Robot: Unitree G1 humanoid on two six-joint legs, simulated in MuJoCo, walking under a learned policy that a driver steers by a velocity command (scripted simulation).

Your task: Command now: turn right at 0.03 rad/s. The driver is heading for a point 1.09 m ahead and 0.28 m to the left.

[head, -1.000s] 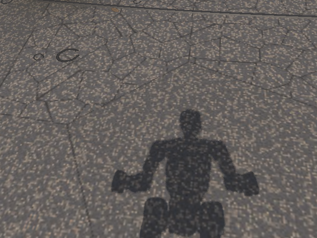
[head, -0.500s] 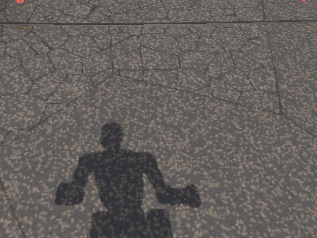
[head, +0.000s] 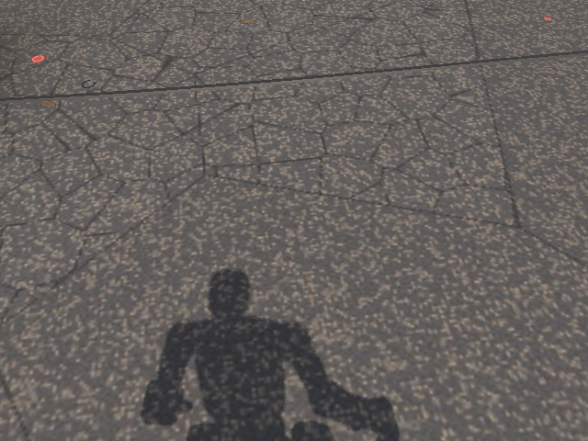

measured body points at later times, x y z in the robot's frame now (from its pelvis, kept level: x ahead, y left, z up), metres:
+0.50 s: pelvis +0.10 +0.05 +0.01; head +0.11 +0.08 +0.46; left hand +0.23 +0.33 -0.11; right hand +0.09 -0.21 -0.11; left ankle +0.03 +0.14 -0.74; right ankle +0.11 -0.11 -0.66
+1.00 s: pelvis +0.37 +0.01 +0.01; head +0.40 +0.01 +0.45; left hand +0.45 +0.28 -0.11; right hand +0.47 -0.27 -0.12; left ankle +0.38 +0.17 -0.65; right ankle +0.41 -0.07 -0.74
